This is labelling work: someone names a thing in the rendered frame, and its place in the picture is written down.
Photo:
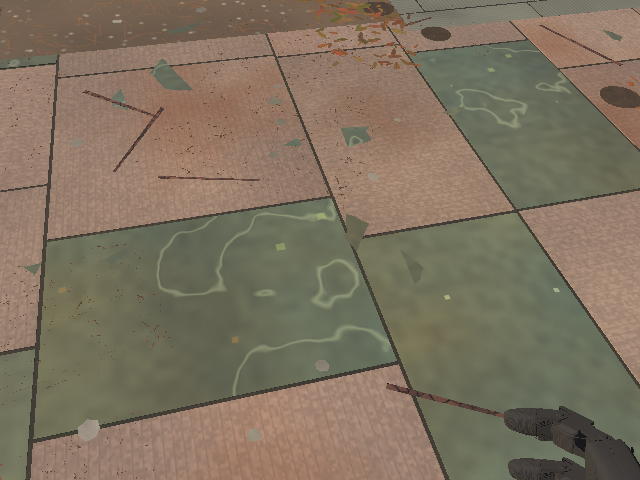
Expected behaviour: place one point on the robot right hand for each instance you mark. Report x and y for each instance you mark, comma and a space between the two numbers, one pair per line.
605, 457

